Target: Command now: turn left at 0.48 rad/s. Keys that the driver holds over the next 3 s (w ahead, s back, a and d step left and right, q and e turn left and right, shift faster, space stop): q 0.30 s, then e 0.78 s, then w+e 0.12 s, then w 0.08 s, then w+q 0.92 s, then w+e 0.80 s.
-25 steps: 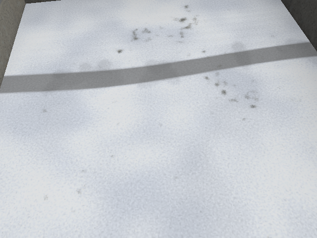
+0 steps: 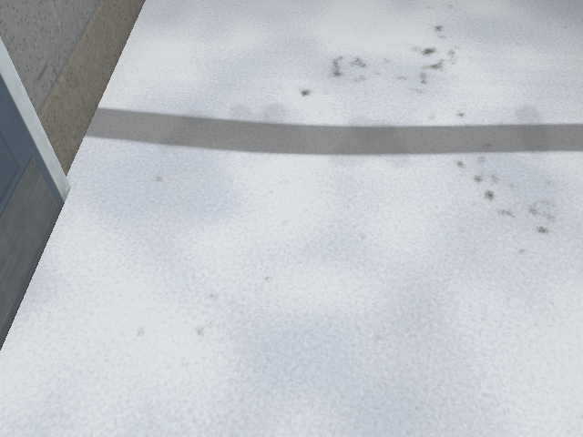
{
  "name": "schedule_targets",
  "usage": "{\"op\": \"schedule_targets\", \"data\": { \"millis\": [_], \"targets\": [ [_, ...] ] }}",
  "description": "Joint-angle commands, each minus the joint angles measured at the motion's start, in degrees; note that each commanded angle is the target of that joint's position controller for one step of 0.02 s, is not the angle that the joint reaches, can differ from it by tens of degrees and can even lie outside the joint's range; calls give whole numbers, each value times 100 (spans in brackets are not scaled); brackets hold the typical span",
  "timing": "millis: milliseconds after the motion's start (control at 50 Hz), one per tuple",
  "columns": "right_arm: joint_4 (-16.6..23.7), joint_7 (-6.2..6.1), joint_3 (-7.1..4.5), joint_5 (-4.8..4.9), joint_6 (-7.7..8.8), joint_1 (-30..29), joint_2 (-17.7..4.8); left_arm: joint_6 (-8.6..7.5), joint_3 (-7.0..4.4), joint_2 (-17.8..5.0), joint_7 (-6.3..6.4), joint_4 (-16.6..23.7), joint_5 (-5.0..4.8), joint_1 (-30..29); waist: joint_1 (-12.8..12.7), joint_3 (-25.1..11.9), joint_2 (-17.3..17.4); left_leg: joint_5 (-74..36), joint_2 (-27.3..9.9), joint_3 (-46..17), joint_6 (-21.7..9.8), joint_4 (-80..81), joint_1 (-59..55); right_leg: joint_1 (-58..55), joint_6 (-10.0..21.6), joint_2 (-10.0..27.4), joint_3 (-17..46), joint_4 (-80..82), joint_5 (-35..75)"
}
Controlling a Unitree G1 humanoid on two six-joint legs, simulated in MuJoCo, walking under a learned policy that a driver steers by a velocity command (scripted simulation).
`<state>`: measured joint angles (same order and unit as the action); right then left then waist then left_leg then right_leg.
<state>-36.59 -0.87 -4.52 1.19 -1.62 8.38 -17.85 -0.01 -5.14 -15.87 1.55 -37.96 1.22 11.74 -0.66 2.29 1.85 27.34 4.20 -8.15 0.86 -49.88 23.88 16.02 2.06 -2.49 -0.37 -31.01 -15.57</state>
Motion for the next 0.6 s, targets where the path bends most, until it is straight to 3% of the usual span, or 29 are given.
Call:
{"op": "schedule_targets", "data": {
  "millis": [20, 40, 80, 120, 180, 220, 240, 260, 280, 300, 340, 360, 420, 460, 500, 540, 600],
  "targets": [
    [374, 36, -242, 38, -21, 95, -651, -112, -124, -718, 95, 514, -52, -328, 141, -480, -502, 553, -455, 112, 206, -1979, 1025, -803, 1409, 2289, 1952, 1113, 2528],
    [365, 37, -175, 38, -61, 58, -485, -95, -134, -778, 99, 493, -91, -421, 115, -384, -506, 212, -534, 246, 242, -1711, 1072, -811, 1220, 2025, 1543, 1130, 2429],
    [454, 73, -80, 32, -92, -82, -303, -7, -157, -877, 107, 440, -73, -399, -7, -401, -737, -91, -587, 611, 319, -1110, 839, -828, 1097, 1709, 927, 1113, 2507],
    [594, 149, -16, 36, -89, -212, -244, 72, -184, -945, 96, 411, -81, -398, -93, -577, -991, -138, -644, 824, 290, -249, 325, -824, 1055, 1654, 542, 1022, 2582],
    [616, 209, -82, 51, -92, 30, -441, 120, -229, -1084, 63, 322, -190, -281, -53, -788, -1144, -600, -517, 1128, 154, 920, -261, -920, 961, 1842, 415, 746, 2525],
    [451, 173, -171, -14, -103, 522, -531, 99, -186, -935, 50, 232, -290, -196, 161, -812, -906, -1542, -220, 1294, -129, 2160, -1137, -496, 524, 1635, 47, 134, 1737],
    [475, 114, -284, -35, -86, 695, -881, 77, -136, -697, 24, 159, -185, 51, 117, -711, -14, -2769, -689, 346, -422, 2599, -1879, 418, 7, 1243, -476, -916, 589],
    [728, 31, -391, -76, -53, 705, -1591, 70, 3, -347, -9, 418, 172, -8, -69, -626, 1789, -5085, -2351, -2019, -1331, 2627, -2477, 2202, -612, 423, -677, -2757, -2385],
    [764, 109, -349, -348, 90, 896, -1482, 15, -68, -643, 47, 594, 45, -725, 537, -1089, 1259, -4638, -2748, -2578, -2178, 2978, -1974, 2361, -628, 184, 331, -3703, -2570],
    [708, 136, -288, -369, 199, 673, -1318, 35, -110, -774, 85, 564, -114, -843, 380, -771, 737, -3889, -2397, -2091, -1982, 3043, -1805, 2468, -564, 310, 496, -3982, -2049],
    [693, 64, -106, -143, 218, 69, -754, 120, -142, -802, 149, 226, -95, -499, 81, -659, 351, -3361, -1870, -1209, -1372, 2931, -1653, 2332, -572, 551, 493, -3758, -1098],
    [670, 26, -14, -112, 208, -90, -583, 149, -133, -755, 139, 120, -78, -308, -34, -725, 400, -3663, -1691, -867, -1293, 2925, -1468, 1984, -640, 536, 421, -3764, -729],
    [487, -19, 201, -247, 260, -95, -61, 165, -19, -444, 48, -118, -170, -40, -99, -909, 446, -3686, -1415, -187, -1189, 2999, -1384, 1178, -747, 599, 366, -3079, -121],
    [346, -33, 208, -290, 269, -19, -52, 165, 77, -291, -1, -112, -176, -219, 41, -738, 503, -3157, -1358, -36, -1116, 3084, -1402, 818, -752, 678, 371, -2027, -70],
    [239, -35, 144, -324, 245, 63, -268, 169, 86, -406, -26, -41, -186, -385, 191, -539, 584, -2678, -1504, -181, -1208, 3192, -1357, 553, -727, 674, 314, -1453, -348],
    [176, -31, 54, -289, 193, 82, -519, 174, 34, -649, -22, 21, -224, -409, 269, -302, 591, -2368, -1699, -417, -1367, 3196, -1388, 654, -688, 612, 230, -1303, -748],
    [115, -58, -27, -204, 122, 93, -662, 160, 27, -679, -1, 60, -247, -346, 308, -179, 436, -2827, -2005, -693, -1599, 3067, -1677, 984, -630, 590, 215, -1390, -1144]
  ]
}}
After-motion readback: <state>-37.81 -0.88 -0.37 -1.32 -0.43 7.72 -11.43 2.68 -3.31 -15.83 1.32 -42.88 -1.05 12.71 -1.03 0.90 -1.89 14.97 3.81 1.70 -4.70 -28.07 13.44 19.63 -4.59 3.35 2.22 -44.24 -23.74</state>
